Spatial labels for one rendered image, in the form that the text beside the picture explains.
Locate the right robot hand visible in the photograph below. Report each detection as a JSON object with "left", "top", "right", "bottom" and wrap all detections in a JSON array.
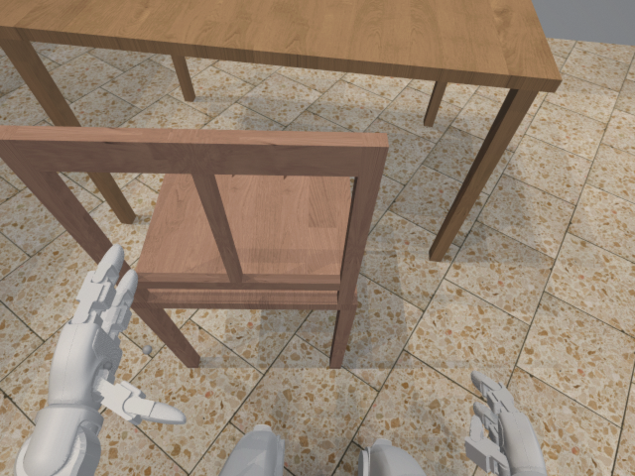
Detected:
[{"left": 464, "top": 370, "right": 548, "bottom": 476}]

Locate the chair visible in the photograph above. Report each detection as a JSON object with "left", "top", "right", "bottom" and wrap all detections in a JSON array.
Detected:
[{"left": 0, "top": 125, "right": 389, "bottom": 369}]

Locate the table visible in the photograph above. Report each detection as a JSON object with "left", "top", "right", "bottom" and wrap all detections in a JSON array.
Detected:
[{"left": 0, "top": 0, "right": 563, "bottom": 262}]

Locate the left robot hand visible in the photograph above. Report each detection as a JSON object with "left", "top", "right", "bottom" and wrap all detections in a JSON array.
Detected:
[{"left": 48, "top": 244, "right": 187, "bottom": 425}]

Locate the robot right thigh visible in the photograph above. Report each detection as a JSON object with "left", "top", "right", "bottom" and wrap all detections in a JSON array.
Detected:
[{"left": 358, "top": 444, "right": 427, "bottom": 476}]

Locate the left robot forearm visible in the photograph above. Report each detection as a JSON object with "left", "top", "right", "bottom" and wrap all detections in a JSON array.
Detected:
[{"left": 14, "top": 404, "right": 104, "bottom": 476}]

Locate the robot right shin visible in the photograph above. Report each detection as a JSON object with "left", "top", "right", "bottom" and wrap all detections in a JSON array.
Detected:
[{"left": 371, "top": 438, "right": 392, "bottom": 447}]

